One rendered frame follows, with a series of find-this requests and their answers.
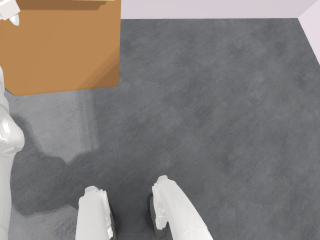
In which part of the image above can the left robot forearm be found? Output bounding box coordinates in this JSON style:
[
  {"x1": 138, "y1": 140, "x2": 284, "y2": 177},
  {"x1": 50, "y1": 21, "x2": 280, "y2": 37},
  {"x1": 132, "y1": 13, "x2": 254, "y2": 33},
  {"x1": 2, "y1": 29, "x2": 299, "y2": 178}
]
[{"x1": 0, "y1": 66, "x2": 10, "y2": 115}]

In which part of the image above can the right robot shin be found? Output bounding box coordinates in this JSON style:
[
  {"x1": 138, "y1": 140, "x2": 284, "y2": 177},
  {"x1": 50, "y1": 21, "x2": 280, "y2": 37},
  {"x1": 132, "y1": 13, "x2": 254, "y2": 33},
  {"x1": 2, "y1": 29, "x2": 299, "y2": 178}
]
[{"x1": 153, "y1": 175, "x2": 176, "y2": 230}]

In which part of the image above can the robot right foot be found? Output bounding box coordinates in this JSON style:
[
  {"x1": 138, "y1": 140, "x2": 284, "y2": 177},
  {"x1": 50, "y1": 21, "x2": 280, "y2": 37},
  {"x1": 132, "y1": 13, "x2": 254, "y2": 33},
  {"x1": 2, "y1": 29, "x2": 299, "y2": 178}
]
[{"x1": 147, "y1": 193, "x2": 167, "y2": 239}]

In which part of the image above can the robot left upper arm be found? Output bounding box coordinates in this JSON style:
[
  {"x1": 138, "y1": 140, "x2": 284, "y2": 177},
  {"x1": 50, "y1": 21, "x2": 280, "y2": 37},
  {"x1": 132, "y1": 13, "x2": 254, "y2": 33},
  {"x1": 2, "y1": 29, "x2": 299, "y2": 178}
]
[{"x1": 0, "y1": 109, "x2": 25, "y2": 240}]

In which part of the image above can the robot left hand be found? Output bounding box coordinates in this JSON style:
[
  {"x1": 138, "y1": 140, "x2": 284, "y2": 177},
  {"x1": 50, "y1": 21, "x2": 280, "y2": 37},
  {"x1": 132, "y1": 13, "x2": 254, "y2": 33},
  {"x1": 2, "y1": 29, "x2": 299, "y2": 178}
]
[{"x1": 0, "y1": 0, "x2": 20, "y2": 26}]

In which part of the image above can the cabinet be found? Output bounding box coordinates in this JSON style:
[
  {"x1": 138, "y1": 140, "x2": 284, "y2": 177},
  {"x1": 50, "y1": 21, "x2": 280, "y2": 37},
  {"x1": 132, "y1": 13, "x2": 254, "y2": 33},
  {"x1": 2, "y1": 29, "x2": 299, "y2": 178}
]
[{"x1": 0, "y1": 0, "x2": 121, "y2": 97}]

